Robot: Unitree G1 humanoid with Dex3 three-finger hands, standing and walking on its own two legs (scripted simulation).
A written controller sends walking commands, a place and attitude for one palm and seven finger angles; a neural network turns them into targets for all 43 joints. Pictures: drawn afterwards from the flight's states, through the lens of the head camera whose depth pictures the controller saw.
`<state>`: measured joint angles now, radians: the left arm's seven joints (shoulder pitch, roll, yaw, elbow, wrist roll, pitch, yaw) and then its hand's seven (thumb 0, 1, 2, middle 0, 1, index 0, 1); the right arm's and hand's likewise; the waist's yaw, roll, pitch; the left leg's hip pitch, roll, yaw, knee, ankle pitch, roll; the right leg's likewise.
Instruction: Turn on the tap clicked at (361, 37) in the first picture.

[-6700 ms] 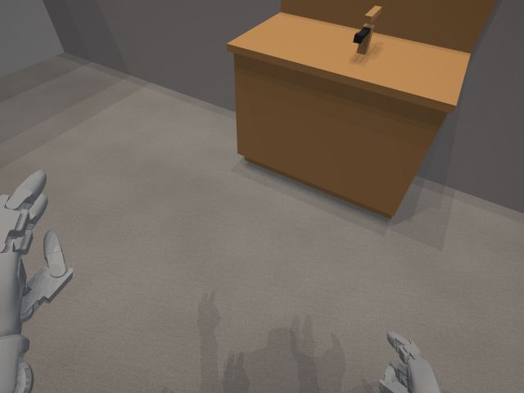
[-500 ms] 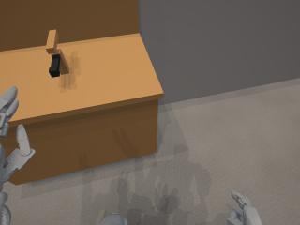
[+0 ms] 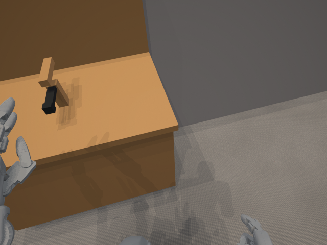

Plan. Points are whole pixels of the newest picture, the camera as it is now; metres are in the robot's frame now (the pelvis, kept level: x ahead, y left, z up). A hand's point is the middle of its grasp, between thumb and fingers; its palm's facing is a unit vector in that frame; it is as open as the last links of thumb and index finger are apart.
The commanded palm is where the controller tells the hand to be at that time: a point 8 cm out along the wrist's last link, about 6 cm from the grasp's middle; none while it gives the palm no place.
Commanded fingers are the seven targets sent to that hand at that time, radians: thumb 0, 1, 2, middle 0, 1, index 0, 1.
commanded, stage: come to a stop and stand still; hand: left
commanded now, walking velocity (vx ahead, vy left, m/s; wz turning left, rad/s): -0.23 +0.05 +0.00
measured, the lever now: (49, 108) +0.48 +0.41 +0.04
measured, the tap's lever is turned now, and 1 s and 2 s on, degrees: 0 0 0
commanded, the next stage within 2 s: look again from close up in 1.60 s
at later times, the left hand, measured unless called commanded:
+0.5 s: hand (51, 158) +0.24 +0.22 +0.17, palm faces +0.35 -0.83 -0.43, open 7.4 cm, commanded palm +0.19 +0.27 +0.18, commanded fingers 0.00 0.90 0.90 -0.20 -0.30 -0.20 -0.30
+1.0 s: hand (47, 160) +0.24 +0.24 +0.15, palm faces +0.27 -0.88 -0.38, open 7.4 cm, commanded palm +0.18 +0.28 +0.18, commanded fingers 0.00 0.90 0.90 -0.20 -0.30 -0.20 -0.30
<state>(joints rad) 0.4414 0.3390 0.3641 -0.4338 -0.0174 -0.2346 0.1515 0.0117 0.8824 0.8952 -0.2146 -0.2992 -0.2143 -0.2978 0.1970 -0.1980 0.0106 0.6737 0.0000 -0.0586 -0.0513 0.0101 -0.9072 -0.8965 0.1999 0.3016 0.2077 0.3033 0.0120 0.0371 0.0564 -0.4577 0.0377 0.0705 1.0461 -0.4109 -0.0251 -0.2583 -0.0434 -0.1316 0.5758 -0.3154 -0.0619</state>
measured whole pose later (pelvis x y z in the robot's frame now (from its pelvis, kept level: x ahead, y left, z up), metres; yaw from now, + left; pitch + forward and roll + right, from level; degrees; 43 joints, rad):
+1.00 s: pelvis +0.00 +0.02 +0.01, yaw -4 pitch +0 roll -1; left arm 0.45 0.34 0.33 -0.42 -0.05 -0.24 0.09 0.01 0.89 0.90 -0.21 -0.30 -0.21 -0.30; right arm 0.24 -0.23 0.01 0.59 0.00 -0.14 -0.04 0.01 -0.91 -0.90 0.20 0.30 0.21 0.30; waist 0.00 0.01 0.05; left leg -0.27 0.00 0.02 0.48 -0.21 0.02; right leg -0.23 0.05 -0.03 0.43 -0.20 -0.04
